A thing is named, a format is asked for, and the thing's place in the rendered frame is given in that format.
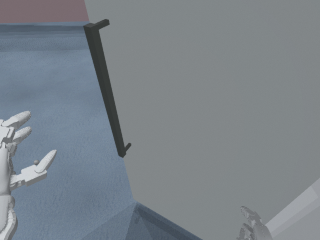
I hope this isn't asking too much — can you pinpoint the right robot hand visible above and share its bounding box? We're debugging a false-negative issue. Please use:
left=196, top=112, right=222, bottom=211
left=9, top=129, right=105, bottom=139
left=236, top=206, right=273, bottom=240

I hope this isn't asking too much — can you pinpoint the handle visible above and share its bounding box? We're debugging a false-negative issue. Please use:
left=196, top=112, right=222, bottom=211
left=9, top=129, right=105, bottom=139
left=83, top=19, right=131, bottom=158

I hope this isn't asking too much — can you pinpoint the left robot hand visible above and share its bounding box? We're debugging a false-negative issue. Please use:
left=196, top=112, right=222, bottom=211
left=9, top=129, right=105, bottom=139
left=0, top=111, right=57, bottom=195

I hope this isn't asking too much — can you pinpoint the left robot forearm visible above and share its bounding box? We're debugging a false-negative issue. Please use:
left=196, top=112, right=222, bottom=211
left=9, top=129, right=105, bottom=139
left=0, top=194, right=18, bottom=240

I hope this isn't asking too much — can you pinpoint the fridge door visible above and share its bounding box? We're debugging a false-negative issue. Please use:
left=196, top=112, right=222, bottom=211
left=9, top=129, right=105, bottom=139
left=84, top=0, right=320, bottom=240

